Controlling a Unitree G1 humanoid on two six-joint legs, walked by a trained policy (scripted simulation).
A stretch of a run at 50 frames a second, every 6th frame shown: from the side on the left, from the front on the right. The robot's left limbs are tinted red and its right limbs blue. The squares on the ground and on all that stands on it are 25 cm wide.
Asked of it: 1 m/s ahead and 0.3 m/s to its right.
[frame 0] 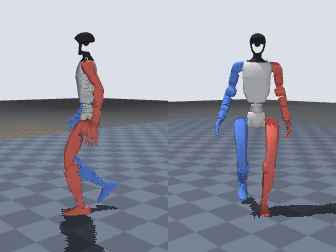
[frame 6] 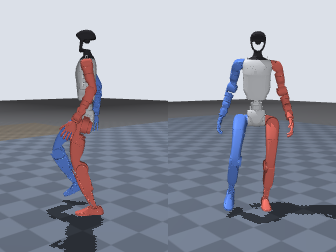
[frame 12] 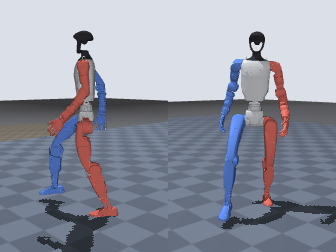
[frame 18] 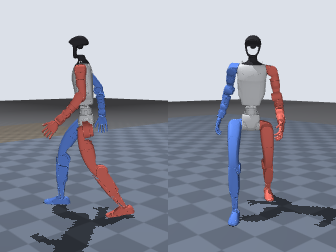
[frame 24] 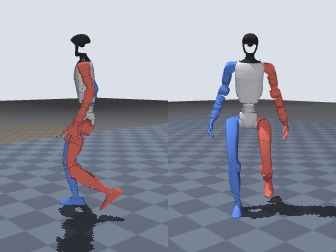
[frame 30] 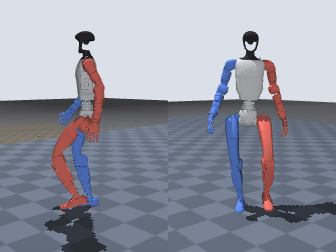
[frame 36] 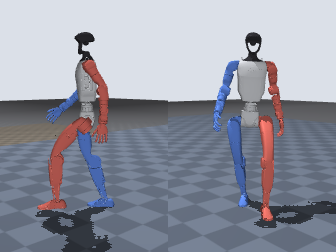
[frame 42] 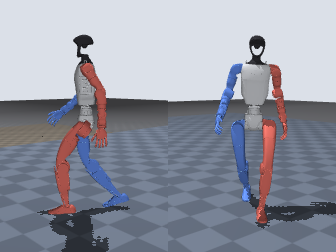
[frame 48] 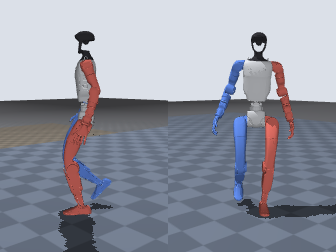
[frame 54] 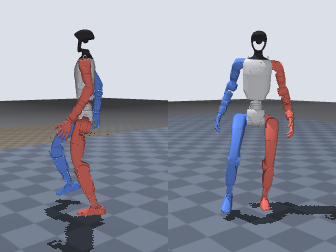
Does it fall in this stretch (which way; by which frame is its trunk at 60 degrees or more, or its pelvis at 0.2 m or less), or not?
no
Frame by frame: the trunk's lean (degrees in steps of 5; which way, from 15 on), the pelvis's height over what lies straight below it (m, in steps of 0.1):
0: 5, 0.8
6: 0, 0.8
12: 5, 0.8
18: 5, 0.7
24: 5, 0.8
30: 0, 0.8
36: 5, 0.8
42: 5, 0.7
48: 5, 0.8
54: 5, 0.8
